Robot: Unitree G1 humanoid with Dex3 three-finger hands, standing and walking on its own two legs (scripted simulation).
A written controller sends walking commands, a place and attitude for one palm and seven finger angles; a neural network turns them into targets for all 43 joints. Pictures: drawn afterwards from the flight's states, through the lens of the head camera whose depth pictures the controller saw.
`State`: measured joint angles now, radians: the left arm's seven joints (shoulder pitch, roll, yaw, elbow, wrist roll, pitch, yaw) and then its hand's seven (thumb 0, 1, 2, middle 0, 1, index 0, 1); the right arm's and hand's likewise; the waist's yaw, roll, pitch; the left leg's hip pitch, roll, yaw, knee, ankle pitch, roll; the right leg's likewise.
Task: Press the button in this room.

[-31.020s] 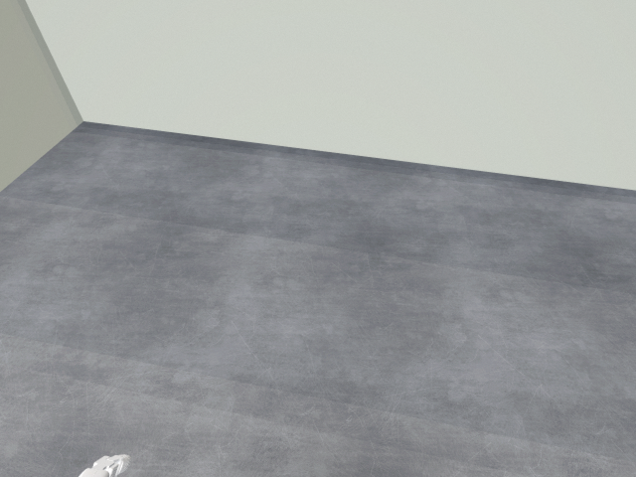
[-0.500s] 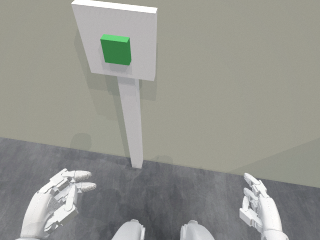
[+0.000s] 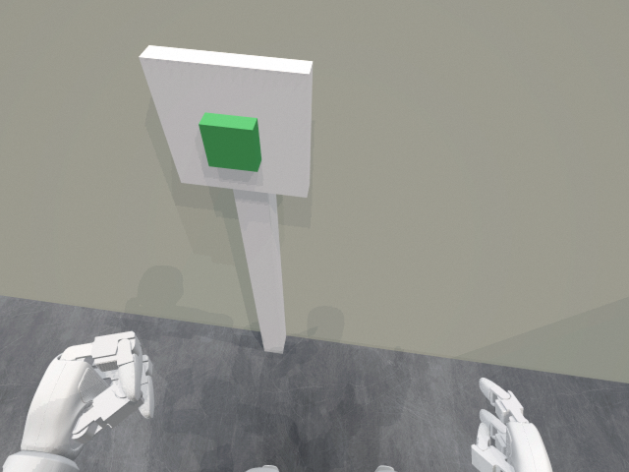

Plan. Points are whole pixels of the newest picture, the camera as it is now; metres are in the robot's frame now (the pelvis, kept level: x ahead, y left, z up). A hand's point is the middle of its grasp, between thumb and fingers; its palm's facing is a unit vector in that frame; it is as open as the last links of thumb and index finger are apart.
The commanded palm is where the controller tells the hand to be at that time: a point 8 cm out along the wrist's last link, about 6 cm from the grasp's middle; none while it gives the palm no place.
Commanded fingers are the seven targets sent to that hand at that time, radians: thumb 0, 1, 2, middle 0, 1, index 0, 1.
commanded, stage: raise the hand and make a fist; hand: left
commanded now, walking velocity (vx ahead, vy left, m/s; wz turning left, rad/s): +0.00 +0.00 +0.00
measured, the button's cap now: (232, 141) +0.50 +0.16 +0.14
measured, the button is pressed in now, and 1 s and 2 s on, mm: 0 0 0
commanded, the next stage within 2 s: aim a knuckle at the button in 1.02 s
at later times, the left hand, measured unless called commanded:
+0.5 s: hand (120, 355) +0.21 +0.21 +0.12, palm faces -0.03 -1.00 -0.08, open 3.1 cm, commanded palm +0.18 +0.26 +0.13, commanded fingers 0.00 0.90 0.90 -1.30 -1.50 -1.30 -1.50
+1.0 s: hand (137, 337) +0.22 +0.19 +0.14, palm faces -0.02 -1.00 -0.07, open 3.1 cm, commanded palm +0.19 +0.24 +0.14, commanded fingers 0.00 0.90 0.90 -1.30 -1.50 -1.30 -1.50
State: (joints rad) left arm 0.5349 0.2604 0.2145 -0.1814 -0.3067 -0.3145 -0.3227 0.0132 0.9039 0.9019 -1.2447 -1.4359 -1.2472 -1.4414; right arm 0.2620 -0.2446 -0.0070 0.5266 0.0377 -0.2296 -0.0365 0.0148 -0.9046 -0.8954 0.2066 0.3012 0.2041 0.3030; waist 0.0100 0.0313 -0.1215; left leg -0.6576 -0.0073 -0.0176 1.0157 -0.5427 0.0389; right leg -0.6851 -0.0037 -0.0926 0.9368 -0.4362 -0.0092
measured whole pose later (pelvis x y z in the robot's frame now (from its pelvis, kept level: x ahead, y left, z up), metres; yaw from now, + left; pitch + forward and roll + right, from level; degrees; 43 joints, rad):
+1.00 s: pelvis +0.00 -0.02 +0.04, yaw +0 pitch +3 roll -1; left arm 0.29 0.29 0.24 -0.08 -0.31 -0.12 -0.33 0.01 0.90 0.90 -1.30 -1.50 -1.30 -1.50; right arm 0.27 -0.27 0.06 0.57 0.05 -0.27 -0.07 0.01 -0.90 -0.90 0.21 0.30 0.20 0.30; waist 0.03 0.05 -0.06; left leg -0.37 -0.01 -0.02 0.75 -0.42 0.02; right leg -0.41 0.01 -0.09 0.70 -0.33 -0.03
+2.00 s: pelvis -0.01 -0.02 +0.03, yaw -1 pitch +6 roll +0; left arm -0.26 0.26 0.19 0.45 -0.21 -0.20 -0.21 0.01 0.90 0.90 -1.30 -1.50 -1.30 -1.50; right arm 0.27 -0.25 0.05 0.61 0.04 -0.15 -0.06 0.01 -0.91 -0.90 0.21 0.30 0.20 0.30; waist -0.03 0.02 -0.05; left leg -0.44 -0.01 0.02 0.74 -0.40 0.02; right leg -0.51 0.00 -0.05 0.73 -0.33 -0.03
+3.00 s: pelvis -0.02 -0.01 +0.03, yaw -2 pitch +9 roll +0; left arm -0.55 0.26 0.21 0.82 -0.17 -0.32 -0.18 0.01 0.90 0.90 -1.30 -1.50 -1.30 -1.50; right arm 0.29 -0.25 0.04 0.60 0.03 -0.04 -0.04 0.01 -0.91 -0.90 0.21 0.30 0.20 0.30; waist -0.06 0.01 -0.07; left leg -0.55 -0.01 0.03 0.80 -0.42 0.03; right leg -0.62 0.01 -0.04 0.77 -0.32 -0.02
